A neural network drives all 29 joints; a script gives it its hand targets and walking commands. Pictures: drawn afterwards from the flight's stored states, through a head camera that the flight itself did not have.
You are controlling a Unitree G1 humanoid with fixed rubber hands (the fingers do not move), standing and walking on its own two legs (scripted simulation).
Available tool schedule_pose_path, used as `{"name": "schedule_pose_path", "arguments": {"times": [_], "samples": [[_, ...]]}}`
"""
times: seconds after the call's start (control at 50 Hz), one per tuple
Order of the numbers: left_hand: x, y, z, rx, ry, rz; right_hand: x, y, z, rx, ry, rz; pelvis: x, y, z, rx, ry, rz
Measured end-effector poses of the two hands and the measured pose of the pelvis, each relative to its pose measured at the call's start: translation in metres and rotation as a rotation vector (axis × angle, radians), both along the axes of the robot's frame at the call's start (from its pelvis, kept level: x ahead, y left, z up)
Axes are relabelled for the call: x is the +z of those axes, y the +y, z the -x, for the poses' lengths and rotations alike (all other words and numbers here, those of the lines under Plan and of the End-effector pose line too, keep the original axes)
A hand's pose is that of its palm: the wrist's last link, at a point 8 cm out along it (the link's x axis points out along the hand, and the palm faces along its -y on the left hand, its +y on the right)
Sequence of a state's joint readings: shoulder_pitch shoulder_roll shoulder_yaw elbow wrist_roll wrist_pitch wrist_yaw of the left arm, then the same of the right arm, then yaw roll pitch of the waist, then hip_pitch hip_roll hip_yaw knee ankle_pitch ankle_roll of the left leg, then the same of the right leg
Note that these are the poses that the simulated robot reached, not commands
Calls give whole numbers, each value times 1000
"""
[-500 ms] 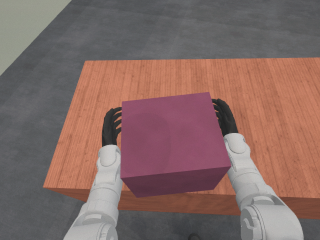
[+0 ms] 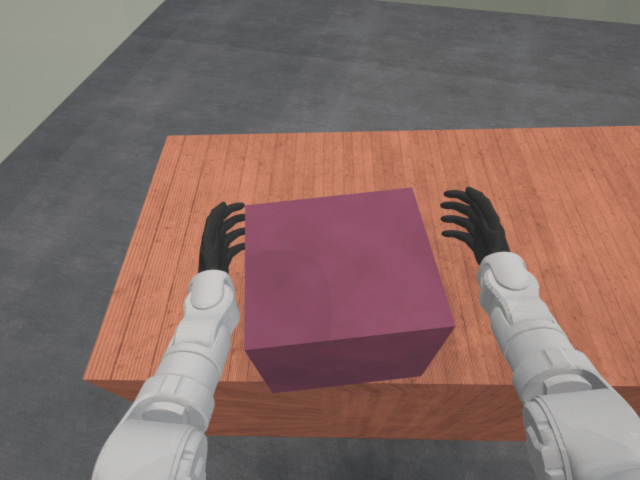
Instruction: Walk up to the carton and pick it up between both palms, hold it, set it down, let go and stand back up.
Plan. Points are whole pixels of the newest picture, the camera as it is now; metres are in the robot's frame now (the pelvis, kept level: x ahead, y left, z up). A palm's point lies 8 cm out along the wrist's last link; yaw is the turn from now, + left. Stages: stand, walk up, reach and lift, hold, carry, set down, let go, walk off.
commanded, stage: set down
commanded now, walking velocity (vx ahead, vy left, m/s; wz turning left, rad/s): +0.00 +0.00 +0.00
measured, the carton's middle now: (338, 296) +0.35 -0.02 -0.02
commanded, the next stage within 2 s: none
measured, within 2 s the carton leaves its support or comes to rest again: neither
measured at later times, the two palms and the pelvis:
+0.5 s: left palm (188, 242) +0.36 +0.15 +0.11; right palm (535, 235) +0.35 -0.24 +0.09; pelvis -0.04 -0.01 +0.00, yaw +0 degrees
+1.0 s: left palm (176, 262) +0.35 +0.17 +0.09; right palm (528, 241) +0.35 -0.24 +0.09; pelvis -0.02 -0.01 +0.01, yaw +0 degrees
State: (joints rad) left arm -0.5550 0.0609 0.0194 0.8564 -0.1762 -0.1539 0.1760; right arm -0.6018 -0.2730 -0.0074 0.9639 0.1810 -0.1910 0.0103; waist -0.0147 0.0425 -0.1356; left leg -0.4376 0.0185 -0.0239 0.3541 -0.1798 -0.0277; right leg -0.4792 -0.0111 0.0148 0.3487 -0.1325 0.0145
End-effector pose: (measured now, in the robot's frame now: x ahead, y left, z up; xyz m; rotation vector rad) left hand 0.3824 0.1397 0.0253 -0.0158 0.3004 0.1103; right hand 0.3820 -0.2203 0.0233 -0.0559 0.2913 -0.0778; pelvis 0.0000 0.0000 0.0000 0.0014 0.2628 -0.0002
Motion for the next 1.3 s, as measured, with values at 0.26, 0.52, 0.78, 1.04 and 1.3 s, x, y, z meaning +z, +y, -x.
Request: {"name": "schedule_pose_path", "arguments": {"times": [0.26, 0.52, 0.78, 1.04, 1.3], "samples": [[29, 11, 18, 16, -5, -10, 36, -27, 25, 6, -10, 7, 2, -3, 18, -6, -85, -4], [84, 6, 19, 3, -21, -19, 74, -19, 32, -7, -11, -11, 2, -6, 42, 1, -138, -8], [77, 5, 24, 14, 40, -16, 73, -19, 31, -8, 20, -15, 3, -6, 42, -2, -169, -8], [63, 29, 36, 31, 19, -16, 61, -15, 37, 27, 10, -7, 8, -6, 18, 9, -193, -4], [32, 38, 74, 21, 30, -5, 32, -20, 79, 28, 17, -18, 10, 0, 1, 13, -234, 0]]}}
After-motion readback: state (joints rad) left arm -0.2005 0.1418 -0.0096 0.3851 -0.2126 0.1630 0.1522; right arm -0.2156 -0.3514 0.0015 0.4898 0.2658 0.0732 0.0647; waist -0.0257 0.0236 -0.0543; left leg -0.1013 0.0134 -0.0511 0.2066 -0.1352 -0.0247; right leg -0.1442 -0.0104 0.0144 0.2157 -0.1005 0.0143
